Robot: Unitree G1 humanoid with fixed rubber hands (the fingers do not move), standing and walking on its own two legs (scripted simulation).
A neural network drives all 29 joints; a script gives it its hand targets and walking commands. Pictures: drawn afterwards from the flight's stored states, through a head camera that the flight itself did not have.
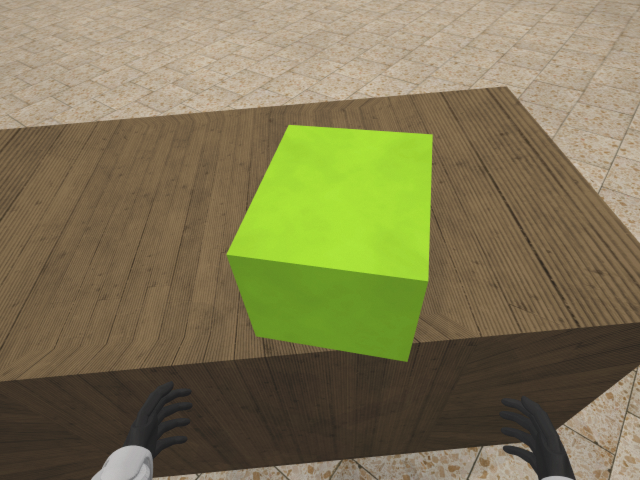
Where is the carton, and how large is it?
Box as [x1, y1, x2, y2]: [226, 125, 432, 361]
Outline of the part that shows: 288,125 226,254 255,334 257,336 407,361 427,284 432,134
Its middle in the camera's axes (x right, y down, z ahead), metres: +0.04 -0.01 +0.63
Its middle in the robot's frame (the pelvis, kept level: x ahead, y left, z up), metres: +0.47 -0.01 +0.01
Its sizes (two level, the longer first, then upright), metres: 0.297 0.242 0.206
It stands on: a pedestal, 0.68 m high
